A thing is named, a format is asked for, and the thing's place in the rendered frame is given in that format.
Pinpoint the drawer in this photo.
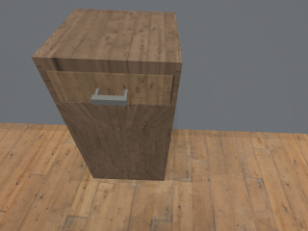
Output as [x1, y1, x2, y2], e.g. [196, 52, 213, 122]
[46, 70, 173, 106]

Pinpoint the cabinet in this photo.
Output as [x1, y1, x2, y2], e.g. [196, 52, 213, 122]
[32, 9, 183, 181]

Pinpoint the handle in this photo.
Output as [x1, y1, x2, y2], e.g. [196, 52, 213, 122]
[90, 88, 128, 106]

